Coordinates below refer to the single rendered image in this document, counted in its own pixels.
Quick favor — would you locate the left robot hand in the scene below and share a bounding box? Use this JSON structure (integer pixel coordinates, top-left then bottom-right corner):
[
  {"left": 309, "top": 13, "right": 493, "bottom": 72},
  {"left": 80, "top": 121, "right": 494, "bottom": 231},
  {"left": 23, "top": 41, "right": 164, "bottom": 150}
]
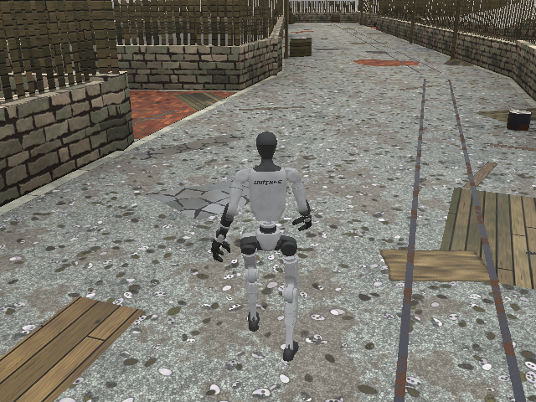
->
[{"left": 211, "top": 240, "right": 230, "bottom": 262}]

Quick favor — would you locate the left robot forearm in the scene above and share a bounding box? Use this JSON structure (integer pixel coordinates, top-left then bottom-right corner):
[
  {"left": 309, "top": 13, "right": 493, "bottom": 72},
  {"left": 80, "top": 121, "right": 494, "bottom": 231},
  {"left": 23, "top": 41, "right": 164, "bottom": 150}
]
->
[{"left": 214, "top": 203, "right": 234, "bottom": 243}]

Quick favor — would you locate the right robot hand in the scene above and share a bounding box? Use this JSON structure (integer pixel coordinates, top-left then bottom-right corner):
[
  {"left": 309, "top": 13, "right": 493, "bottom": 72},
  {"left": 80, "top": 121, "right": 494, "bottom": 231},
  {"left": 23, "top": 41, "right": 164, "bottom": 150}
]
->
[{"left": 292, "top": 217, "right": 312, "bottom": 231}]

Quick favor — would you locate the right robot forearm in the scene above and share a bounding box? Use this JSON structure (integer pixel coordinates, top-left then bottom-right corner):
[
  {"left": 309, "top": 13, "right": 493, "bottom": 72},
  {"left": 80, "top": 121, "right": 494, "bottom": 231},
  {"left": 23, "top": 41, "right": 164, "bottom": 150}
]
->
[{"left": 299, "top": 200, "right": 312, "bottom": 222}]

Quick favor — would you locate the robot head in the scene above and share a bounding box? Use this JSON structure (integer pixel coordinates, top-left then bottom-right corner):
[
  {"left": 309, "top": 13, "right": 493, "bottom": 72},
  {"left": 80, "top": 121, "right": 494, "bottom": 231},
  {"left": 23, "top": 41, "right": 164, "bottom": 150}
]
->
[{"left": 253, "top": 131, "right": 281, "bottom": 172}]

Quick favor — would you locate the robot left upper arm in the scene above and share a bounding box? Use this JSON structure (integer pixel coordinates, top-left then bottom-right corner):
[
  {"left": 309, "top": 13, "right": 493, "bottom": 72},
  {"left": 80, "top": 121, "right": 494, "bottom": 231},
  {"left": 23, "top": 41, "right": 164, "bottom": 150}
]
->
[{"left": 226, "top": 168, "right": 250, "bottom": 216}]

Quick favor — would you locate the robot right upper arm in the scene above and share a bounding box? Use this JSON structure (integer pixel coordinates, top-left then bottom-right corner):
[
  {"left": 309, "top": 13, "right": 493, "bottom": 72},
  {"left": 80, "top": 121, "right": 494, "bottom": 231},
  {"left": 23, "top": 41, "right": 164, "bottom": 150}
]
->
[{"left": 284, "top": 167, "right": 308, "bottom": 212}]

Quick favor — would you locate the left robot shin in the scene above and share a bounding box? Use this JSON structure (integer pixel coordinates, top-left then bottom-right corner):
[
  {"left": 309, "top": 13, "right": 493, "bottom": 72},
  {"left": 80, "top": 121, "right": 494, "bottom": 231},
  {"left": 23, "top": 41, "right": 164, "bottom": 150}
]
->
[{"left": 245, "top": 269, "right": 258, "bottom": 321}]

